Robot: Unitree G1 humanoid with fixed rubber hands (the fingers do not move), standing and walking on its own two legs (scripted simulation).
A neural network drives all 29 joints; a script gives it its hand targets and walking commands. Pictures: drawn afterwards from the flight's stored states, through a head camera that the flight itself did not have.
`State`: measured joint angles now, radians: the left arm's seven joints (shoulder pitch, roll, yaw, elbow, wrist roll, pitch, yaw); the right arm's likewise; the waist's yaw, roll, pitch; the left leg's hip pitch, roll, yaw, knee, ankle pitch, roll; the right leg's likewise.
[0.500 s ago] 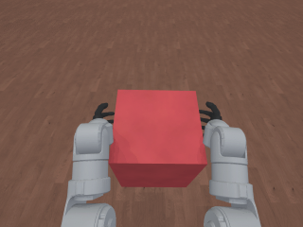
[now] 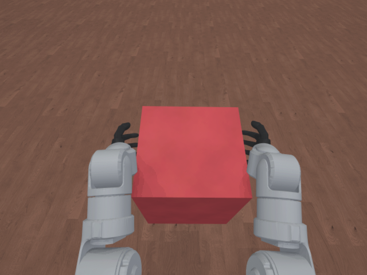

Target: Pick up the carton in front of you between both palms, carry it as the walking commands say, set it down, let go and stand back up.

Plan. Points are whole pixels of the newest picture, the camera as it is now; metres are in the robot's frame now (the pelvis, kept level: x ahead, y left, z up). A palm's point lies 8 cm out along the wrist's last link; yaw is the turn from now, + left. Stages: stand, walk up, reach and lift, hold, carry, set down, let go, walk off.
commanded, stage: carry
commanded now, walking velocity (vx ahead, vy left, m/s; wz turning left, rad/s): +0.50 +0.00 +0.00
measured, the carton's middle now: (188, 171) +0.36 +0.00 +0.03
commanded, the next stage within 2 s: none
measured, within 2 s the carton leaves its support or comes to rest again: neither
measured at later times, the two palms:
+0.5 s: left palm (147, 100) +0.49 +0.11 +0.14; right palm (260, 99) +0.49 -0.18 +0.14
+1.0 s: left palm (158, 55) +0.82 +0.10 +0.10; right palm (236, 60) +0.78 -0.18 +0.10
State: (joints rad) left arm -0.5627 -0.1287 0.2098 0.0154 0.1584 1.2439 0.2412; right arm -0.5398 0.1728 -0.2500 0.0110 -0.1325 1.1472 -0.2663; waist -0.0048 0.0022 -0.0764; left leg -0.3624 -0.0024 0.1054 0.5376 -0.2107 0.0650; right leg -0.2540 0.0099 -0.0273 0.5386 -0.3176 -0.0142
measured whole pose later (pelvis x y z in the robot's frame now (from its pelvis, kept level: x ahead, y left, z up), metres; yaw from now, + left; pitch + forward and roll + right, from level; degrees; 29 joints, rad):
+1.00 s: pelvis +0.45 +0.00 +0.01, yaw -2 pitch +6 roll -1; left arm -0.61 -0.20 0.29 -0.14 0.20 1.23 0.21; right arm -0.57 0.23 -0.30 -0.13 -0.11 1.16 -0.30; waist -0.10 0.00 0.07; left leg -0.27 -0.02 0.11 0.43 -0.26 0.09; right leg -0.69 -0.04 -0.02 1.02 -0.30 -0.01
